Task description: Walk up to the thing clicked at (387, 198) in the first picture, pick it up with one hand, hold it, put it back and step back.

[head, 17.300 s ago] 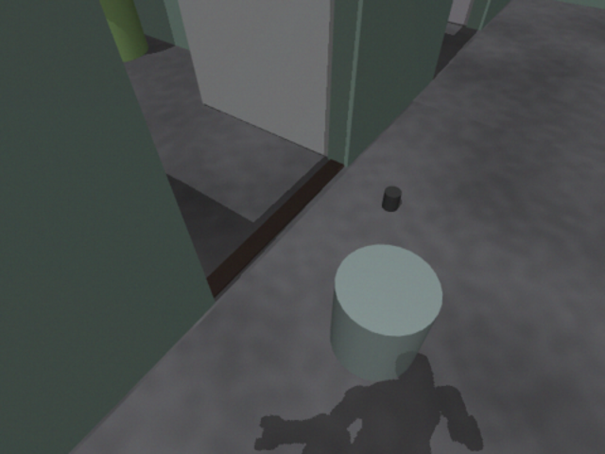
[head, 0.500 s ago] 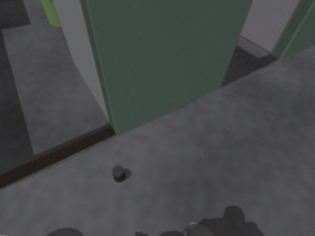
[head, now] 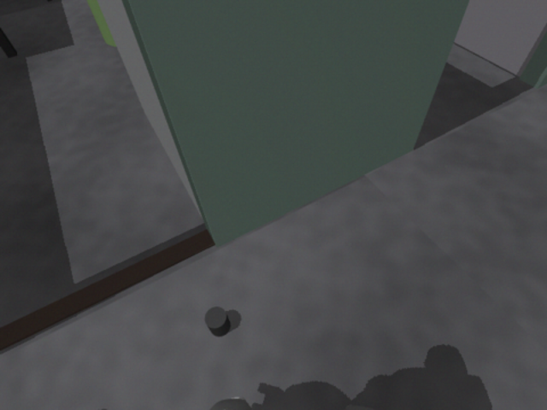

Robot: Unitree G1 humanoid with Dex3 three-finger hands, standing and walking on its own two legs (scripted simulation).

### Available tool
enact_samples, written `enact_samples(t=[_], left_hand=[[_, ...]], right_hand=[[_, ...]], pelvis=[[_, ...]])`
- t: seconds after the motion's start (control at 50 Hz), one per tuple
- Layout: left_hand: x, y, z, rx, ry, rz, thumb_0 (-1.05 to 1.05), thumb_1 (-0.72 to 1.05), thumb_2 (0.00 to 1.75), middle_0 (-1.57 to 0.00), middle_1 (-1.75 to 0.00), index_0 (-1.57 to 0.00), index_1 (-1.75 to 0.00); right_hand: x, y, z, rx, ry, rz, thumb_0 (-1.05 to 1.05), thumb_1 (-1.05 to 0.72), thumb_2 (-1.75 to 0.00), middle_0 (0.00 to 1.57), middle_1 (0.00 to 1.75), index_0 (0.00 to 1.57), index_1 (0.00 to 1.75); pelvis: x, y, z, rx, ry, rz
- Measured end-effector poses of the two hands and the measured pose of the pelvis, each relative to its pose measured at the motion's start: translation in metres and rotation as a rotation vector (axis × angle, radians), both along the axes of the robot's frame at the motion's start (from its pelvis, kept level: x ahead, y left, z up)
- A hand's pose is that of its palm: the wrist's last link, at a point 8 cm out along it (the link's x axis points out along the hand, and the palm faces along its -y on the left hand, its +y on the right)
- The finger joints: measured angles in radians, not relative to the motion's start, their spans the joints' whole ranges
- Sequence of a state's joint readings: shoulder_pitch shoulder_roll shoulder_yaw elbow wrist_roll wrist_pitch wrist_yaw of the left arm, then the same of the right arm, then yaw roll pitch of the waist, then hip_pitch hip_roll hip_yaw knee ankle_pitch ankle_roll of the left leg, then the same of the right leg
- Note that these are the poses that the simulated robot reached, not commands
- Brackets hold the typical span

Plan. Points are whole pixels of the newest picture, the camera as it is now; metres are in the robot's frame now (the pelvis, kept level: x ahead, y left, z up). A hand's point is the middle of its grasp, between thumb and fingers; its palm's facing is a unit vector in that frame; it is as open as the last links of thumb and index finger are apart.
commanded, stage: walk up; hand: left
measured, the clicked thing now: (218, 321) +0.47 +0.26 -0.71
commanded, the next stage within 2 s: stand in 1.12 s
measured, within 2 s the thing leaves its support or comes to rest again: neither
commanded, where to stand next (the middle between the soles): +0.10 +0.02 m, yaw +0 degrees
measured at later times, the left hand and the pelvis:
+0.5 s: hand out of the picture +0.08 +0.28 -0.13, palm faces +0.02 -0.93 -0.36, open 7.4 cm; pelvis +0.01 +0.02 +0.02, yaw +1 degrees
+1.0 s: hand out of the picture +0.09 +0.27 -0.13, palm faces +0.02 -0.94 -0.34, open 7.4 cm; pelvis +0.02 +0.01 +0.03, yaw +1 degrees
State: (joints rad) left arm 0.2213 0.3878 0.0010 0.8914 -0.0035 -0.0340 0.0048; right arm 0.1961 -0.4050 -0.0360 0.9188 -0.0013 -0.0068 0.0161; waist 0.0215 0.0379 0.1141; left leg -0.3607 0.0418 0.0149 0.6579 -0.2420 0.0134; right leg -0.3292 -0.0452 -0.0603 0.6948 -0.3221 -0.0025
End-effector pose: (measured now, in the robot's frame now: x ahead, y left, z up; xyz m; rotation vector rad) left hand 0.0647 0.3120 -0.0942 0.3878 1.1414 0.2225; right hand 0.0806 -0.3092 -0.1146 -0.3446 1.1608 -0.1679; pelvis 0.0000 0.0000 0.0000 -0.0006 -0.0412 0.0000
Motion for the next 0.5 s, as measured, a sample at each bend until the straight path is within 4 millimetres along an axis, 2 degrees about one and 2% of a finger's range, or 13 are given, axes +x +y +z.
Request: enact_samples(t=[0.08, 0.16, 0.34, 0.5], left_hand=[[0.01, 0.003, -0.015, -0.033, 0.007, 0.022, 0.01, 0.9, 0.9, -0.2, -0.3, -0.2, -0.3], [0.012, 0.002, -0.019, -0.06, 0.022, 0.029, 0.01, 0.9, 0.9, -0.2, -0.3, -0.2, -0.3], [0.006, 0.007, -0.011, -0.067, 0.061, 0.056, 0.01, 0.9, 0.9, -0.2, -0.3, -0.2, -0.3], [0.004, 0.012, 0.0, -0.057, 0.068, 0.078, 0.01, 0.9, 0.9, -0.2, -0.3, -0.2, -0.3]], right_hand=[[0.01, 0.01, 0.005, -0.013, 0.001, 0.002, 0.01, -0.91, -0.9, 0.2, 0.3, 0.2, 0.3], [0.022, 0.017, 0.012, -0.012, -0.005, 0.01, 0.01, -0.9, -0.9, 0.2, 0.3, 0.2, 0.3], [0.046, 0.029, 0.023, 0.01, -0.032, 0.027, 0.01, -0.9, -0.9, 0.2, 0.3, 0.2, 0.3], [0.046, 0.035, 0.024, 0.028, -0.011, 0.024, 0.01, -0.9, -0.9, 0.2, 0.3, 0.2, 0.3]], pelvis=[[0.002, 0.007, -0.002, 0.001, -0.005, 0.0], [0.005, 0.008, 0.003, -0.015, -0.003, 0.005], [0.009, 0.013, 0.014, -0.015, -0.006, 0.01], [0.01, 0.015, 0.022, -0.01, -0.008, 0.014]])
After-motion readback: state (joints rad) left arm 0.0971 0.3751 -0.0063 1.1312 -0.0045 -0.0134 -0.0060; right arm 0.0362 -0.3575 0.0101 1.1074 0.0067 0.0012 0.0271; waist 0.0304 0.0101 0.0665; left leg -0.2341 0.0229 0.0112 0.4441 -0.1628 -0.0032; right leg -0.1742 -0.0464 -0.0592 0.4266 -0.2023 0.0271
